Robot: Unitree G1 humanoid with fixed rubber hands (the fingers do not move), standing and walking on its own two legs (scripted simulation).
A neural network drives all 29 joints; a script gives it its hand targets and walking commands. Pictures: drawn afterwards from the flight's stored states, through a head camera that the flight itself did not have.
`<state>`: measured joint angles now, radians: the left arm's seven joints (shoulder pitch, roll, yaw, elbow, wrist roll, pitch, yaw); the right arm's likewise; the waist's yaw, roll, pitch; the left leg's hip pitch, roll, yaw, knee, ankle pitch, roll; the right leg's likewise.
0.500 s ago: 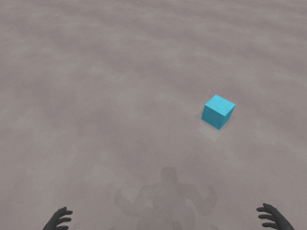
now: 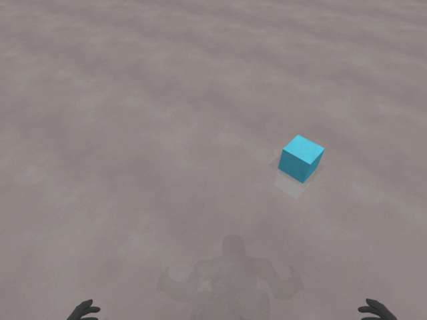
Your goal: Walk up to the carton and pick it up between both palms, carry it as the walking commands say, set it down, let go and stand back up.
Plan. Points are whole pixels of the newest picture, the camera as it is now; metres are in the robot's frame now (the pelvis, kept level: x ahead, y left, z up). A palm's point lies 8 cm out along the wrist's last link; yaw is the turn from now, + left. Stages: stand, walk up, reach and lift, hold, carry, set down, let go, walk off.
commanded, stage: stand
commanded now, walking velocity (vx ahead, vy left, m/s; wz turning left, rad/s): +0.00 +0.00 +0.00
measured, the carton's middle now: (300, 158) +1.07 -0.51 -0.68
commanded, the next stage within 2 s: walk up in 0.84 s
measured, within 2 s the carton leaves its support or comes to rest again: neither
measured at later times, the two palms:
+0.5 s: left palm out of the picture +0.11 +0.30 -0.09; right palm out of the picture +0.09 -0.31 -0.09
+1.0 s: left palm out of the picture +0.10 +0.30 -0.09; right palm out of the picture +0.09 -0.31 -0.09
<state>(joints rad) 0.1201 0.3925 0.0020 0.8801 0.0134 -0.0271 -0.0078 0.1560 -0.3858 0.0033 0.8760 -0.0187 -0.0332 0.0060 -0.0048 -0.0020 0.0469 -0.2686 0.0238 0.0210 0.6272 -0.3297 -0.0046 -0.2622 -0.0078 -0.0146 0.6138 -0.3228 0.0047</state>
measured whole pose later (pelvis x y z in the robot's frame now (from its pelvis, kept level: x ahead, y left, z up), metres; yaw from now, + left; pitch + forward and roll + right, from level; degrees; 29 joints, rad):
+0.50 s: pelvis +0.00 +0.00 +0.02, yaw +0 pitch -3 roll +0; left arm 0.09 0.39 -0.01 1.02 0.01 -0.02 -0.01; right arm 0.11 -0.38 0.01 1.02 -0.02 -0.03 0.01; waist 0.00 0.00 0.05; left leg -0.16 0.02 0.02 0.42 -0.22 -0.01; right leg -0.15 -0.01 -0.02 0.41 -0.21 0.00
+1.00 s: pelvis +0.00 +0.00 +0.02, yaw +0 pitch -2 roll +0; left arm 0.08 0.39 0.00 1.07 0.01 -0.02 -0.01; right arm 0.10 -0.38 0.00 1.07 -0.02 -0.02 0.00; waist 0.00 0.00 0.05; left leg -0.13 0.03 0.02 0.36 -0.19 -0.01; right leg -0.12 -0.01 -0.02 0.34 -0.18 0.00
